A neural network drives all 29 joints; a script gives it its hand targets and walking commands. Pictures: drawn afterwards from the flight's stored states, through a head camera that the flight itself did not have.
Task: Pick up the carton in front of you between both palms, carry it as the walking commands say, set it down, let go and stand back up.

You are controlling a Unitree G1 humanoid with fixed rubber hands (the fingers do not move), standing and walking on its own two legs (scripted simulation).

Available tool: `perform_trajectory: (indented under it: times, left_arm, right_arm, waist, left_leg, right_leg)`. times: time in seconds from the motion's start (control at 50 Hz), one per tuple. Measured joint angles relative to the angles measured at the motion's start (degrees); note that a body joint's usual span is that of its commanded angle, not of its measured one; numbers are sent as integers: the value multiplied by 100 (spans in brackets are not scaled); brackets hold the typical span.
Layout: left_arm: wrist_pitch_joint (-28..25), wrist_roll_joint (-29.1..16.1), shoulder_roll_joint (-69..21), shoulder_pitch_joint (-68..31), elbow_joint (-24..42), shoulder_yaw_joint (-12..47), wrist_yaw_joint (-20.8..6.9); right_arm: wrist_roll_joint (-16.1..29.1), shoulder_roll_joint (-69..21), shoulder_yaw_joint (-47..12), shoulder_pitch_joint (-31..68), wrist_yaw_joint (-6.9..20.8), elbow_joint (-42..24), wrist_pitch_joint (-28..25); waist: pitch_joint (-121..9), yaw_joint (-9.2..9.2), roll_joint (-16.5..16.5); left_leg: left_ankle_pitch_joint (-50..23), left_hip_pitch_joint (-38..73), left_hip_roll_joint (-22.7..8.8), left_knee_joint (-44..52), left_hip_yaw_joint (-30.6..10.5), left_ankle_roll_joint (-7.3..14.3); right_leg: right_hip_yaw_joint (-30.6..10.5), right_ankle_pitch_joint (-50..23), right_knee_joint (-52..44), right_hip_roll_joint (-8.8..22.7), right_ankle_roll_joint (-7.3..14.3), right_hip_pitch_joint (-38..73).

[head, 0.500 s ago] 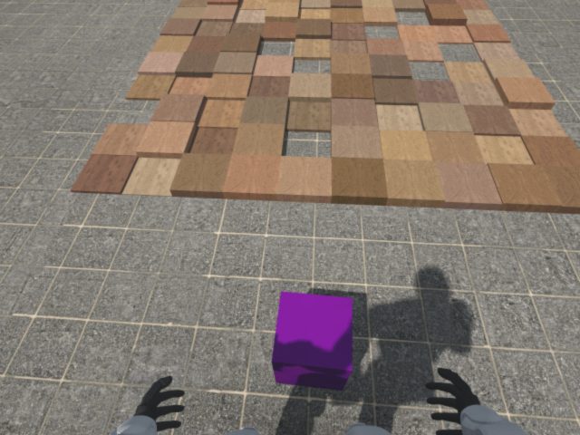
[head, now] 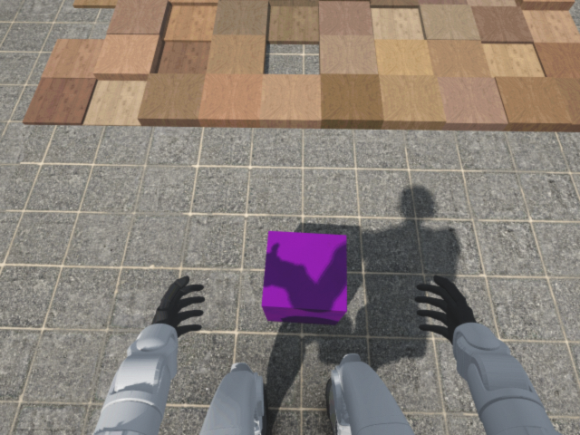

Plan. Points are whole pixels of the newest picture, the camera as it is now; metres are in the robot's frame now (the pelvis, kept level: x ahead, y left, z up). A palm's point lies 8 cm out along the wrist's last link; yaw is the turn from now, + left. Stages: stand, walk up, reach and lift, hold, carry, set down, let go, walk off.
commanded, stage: reach and lift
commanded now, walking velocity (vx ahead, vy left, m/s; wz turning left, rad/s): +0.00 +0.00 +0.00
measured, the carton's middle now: (304, 281) +0.44 -0.04 -0.57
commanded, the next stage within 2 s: none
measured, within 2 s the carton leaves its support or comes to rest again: neither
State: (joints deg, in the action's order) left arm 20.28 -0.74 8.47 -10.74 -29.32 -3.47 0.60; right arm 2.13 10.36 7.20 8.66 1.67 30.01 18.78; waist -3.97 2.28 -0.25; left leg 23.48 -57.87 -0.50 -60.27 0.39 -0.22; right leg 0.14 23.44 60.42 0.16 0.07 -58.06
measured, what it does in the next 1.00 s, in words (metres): lowers itself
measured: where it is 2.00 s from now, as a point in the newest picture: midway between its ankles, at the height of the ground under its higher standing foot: outside the picture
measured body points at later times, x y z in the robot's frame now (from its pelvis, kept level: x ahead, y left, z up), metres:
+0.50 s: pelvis -0.04 +0.00 -0.05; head +0.23 -0.01 +0.31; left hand +0.48 +0.15 -0.14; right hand +0.43 -0.24 -0.14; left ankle +0.05 +0.12 -0.66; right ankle +0.05 -0.12 -0.66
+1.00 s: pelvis -0.04 +0.00 -0.18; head +0.30 +0.00 +0.13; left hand +0.48 +0.15 -0.34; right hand +0.43 -0.24 -0.33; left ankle +0.05 +0.12 -0.66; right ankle +0.05 -0.12 -0.66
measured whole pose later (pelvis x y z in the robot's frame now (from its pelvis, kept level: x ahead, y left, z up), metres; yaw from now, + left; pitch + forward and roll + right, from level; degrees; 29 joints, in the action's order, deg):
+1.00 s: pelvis -0.04 +0.00 -0.18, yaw +0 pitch +53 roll -1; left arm 3.1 -2.0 14.6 -61.9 -52.6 -9.6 5.2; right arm 5.6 13.1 18.1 57.2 -2.8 51.5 0.4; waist -6.1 4.2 -0.9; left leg 28.3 -118.8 -0.2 -94.3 -0.5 -0.1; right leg 0.3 28.1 93.8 0.2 -0.5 -118.4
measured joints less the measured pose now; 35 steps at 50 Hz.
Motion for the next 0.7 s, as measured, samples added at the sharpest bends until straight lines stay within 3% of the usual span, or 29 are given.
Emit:
perform_trajectory:
  times: [0.16, 0.44, 0.54, 0.7]
  left_arm:
    - [191, -29, 117, -1944, -867, -310, 40]
    - [-778, -26, 585, -4718, -2403, -768, 212]
    - [-1099, 30, 713, -5255, -2573, -843, 190]
    - [-1494, 380, 552, -5225, -2574, -1150, 87]
  right_arm:
    - [-32, -54, 365, 1825, -194, 633, 195]
    - [77, 81, 937, 4321, -533, 1792, -801]
    - [89, 189, 1063, 4802, -498, 1907, -1122]
    - [-160, 88, 1435, 4778, -291, 1989, -1554]
  waist:
    - [280, 78, -30]
    - [244, 243, -127]
    - [149, 239, -133]
    - [-243, 217, -121]
  left_leg:
    - [-146, -731, 6, -356, -32, -11]
    - [-382, -2545, 18, -721, -100, -22]
    - [-449, -2996, 15, -626, -77, -10]
    - [-424, -3574, 18, -565, -68, -6]
  right_leg:
    - [27, -136, 354, 7, 2, -719]
    - [86, -374, 678, 16, -1, -2493]
    - [62, -449, 586, 11, -10, -2953]
    - [50, -423, 527, 11, -15, -3533]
